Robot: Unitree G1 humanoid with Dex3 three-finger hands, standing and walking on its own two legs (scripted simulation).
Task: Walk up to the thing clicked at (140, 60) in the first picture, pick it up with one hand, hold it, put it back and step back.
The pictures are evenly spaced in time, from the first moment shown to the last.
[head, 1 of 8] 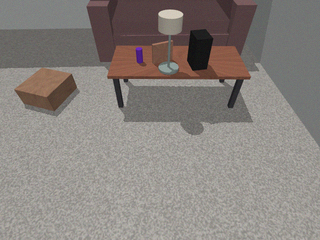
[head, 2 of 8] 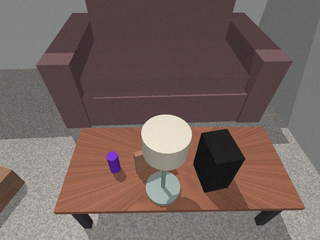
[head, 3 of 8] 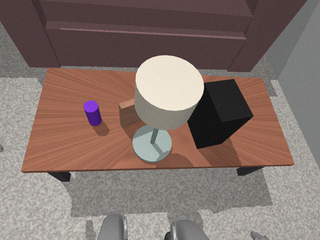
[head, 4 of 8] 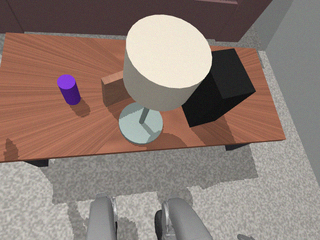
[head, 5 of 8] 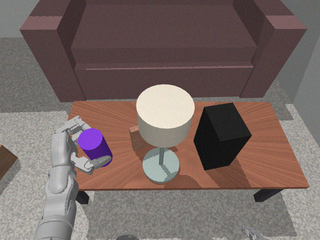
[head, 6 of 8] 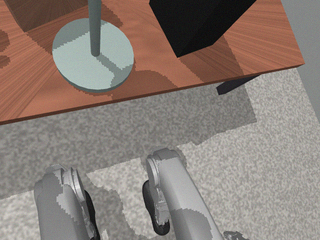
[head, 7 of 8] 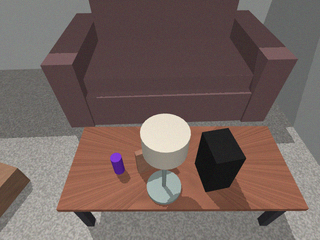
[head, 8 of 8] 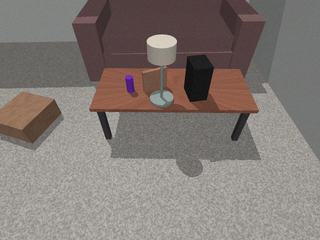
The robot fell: no
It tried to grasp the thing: yes
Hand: left
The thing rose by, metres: 0.37
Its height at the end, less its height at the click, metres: +0.00
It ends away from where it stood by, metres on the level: 0.02
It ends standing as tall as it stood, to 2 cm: yes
